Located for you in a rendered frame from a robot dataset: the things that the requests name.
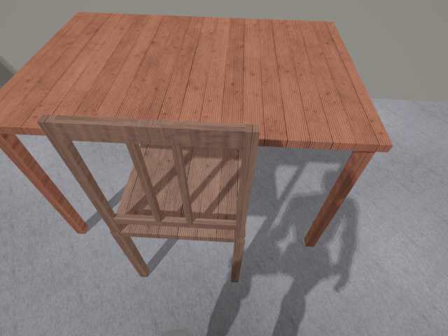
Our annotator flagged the chair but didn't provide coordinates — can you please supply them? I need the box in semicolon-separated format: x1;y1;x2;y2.
37;115;260;283

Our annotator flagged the table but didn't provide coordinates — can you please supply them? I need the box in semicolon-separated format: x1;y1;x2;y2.
0;12;393;247

